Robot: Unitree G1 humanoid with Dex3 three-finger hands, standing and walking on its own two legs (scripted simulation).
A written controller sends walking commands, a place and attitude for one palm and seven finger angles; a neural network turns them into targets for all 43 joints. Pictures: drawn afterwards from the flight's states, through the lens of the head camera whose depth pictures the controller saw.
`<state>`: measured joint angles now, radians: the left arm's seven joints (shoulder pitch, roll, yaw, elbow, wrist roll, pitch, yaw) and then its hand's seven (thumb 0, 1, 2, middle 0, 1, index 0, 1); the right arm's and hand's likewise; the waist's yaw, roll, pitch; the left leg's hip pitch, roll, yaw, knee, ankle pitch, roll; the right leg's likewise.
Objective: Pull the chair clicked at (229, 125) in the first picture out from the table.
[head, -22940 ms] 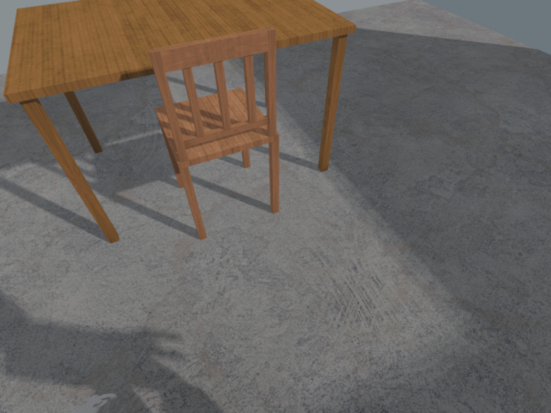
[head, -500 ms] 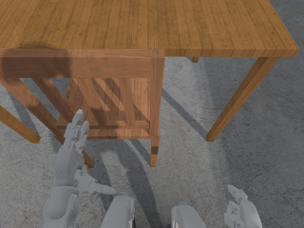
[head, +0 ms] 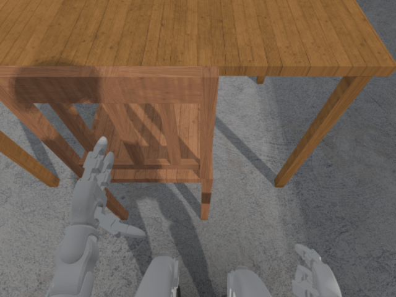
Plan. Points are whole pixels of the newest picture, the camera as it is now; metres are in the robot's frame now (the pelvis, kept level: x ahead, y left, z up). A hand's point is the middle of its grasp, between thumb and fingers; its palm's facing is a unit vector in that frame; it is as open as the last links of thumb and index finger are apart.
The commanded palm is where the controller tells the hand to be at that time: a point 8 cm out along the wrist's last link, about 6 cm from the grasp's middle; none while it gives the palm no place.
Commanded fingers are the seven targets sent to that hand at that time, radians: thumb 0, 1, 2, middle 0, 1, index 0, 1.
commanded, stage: aim the fingers beside a spindle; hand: left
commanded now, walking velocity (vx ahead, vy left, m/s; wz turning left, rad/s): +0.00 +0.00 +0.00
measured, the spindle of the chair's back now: (128, 136) +0.44 +0.18 +0.01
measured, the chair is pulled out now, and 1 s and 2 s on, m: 0.00 0.00 0.00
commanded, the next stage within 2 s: push the fingers through the gap in 1.20 s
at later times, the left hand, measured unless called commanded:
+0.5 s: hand (138, 204) +0.29 +0.13 +0.02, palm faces -0.05 -1.00 +0.03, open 16.9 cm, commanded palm +0.28 +0.21 +0.04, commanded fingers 0.00 -0.50 0.30 -0.06 -0.08 -0.06 -0.08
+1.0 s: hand (118, 184) +0.32 +0.17 +0.03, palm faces +0.05 -1.00 -0.08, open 16.9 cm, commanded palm +0.28 +0.21 +0.02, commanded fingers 0.00 -0.50 0.30 -0.06 -0.08 -0.06 -0.08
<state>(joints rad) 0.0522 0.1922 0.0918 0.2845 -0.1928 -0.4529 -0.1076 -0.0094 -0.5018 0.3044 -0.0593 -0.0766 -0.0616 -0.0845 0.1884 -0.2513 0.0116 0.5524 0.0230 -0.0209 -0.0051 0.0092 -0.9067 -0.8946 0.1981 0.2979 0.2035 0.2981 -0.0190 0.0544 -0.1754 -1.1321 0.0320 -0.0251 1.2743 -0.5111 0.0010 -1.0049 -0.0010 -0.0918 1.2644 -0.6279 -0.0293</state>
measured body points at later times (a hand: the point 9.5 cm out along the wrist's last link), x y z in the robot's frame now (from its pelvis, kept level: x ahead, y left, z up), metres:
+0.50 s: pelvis +0.01 +0.00 +0.00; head +0.12 +0.01 +0.44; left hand +0.28 +0.18 +0.02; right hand +0.17 -0.25 -0.10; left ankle +0.05 +0.12 -0.62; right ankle -0.01 -0.11 -0.62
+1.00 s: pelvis +0.00 +0.00 +0.00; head +0.10 +0.00 +0.44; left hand +0.31 +0.22 +0.04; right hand +0.16 -0.24 -0.11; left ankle +0.05 +0.12 -0.62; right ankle -0.01 -0.11 -0.62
